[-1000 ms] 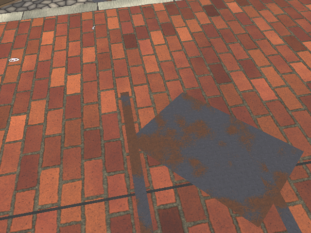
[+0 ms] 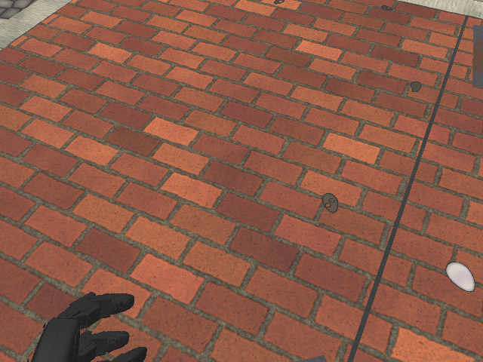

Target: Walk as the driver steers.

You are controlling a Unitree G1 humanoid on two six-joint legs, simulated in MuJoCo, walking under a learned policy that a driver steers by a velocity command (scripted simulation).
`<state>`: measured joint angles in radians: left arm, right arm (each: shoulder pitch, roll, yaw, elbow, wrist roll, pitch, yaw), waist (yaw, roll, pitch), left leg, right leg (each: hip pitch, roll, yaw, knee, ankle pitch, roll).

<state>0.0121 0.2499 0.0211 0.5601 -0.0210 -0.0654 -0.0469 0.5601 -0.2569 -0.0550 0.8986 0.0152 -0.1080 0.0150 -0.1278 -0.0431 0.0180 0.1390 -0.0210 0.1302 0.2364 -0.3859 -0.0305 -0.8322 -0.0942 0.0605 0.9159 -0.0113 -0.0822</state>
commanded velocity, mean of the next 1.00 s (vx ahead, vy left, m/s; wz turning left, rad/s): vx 1.00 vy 0.00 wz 0.75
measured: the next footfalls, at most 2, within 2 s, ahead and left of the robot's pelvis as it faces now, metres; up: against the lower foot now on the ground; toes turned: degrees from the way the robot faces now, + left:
right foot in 0.12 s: +0.33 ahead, -0.14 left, +0.00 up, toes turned +2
left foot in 0.58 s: +0.70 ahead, +0.17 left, +0.00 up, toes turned +28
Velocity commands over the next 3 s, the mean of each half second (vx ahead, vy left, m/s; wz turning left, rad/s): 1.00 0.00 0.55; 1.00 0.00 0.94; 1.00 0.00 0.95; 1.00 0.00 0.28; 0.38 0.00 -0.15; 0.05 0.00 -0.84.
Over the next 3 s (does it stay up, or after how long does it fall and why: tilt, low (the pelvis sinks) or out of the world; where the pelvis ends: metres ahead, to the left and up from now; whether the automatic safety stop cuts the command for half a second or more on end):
stays up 1.29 1.29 0.02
